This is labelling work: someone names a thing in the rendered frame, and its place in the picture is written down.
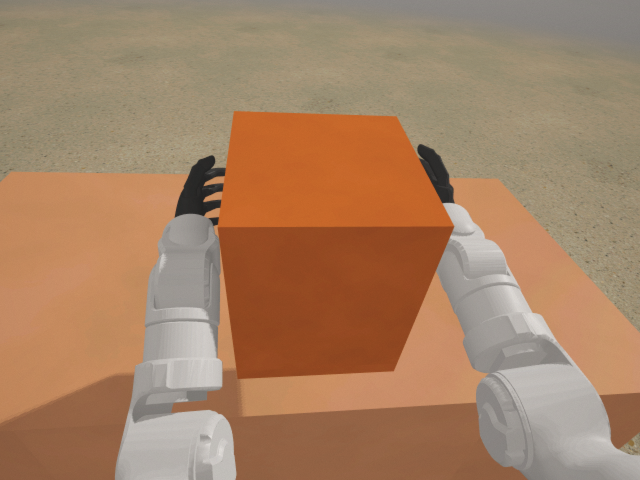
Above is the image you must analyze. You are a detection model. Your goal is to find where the left robot hand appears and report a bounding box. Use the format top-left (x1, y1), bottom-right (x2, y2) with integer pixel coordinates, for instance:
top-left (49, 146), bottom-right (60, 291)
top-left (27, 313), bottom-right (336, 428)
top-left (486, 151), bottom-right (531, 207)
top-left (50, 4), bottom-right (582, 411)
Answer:
top-left (175, 155), bottom-right (226, 226)

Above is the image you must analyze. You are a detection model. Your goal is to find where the carton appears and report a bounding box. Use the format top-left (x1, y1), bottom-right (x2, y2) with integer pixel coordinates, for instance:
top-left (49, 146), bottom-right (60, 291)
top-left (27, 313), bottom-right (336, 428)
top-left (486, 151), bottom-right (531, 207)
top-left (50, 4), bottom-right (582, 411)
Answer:
top-left (218, 111), bottom-right (454, 379)

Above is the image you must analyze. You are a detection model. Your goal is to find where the right robot forearm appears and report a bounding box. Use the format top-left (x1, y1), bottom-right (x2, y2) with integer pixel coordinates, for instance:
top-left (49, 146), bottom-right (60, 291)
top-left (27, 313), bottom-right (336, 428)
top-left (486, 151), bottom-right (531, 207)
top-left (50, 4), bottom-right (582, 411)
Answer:
top-left (436, 203), bottom-right (611, 439)

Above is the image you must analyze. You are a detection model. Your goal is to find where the robot left upper arm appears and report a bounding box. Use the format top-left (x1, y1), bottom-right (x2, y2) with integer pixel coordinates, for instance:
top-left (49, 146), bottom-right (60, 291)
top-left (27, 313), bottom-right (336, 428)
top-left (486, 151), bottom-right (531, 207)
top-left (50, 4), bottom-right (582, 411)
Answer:
top-left (117, 410), bottom-right (236, 480)

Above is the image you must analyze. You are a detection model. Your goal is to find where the pedestal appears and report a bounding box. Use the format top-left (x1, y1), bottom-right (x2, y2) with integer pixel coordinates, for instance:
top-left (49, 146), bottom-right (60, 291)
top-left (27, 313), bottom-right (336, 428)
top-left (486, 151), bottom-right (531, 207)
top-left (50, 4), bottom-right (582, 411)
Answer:
top-left (0, 172), bottom-right (640, 480)

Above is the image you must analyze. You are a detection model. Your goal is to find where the left robot forearm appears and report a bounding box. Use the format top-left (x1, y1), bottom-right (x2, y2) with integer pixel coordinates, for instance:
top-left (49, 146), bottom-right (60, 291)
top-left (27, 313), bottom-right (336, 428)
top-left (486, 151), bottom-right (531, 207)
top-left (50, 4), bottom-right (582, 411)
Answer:
top-left (115, 214), bottom-right (223, 480)

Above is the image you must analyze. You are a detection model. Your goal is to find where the right robot hand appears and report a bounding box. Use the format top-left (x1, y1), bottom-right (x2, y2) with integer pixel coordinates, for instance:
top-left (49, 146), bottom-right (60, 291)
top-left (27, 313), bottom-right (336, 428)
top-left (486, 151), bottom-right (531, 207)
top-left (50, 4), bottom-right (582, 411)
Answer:
top-left (417, 144), bottom-right (455, 204)

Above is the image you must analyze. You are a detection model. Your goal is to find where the robot right upper arm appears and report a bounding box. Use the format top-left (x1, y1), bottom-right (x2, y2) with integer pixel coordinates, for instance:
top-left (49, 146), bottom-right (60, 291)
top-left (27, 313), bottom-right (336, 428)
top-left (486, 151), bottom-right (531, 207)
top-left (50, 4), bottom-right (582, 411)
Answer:
top-left (476, 362), bottom-right (640, 480)

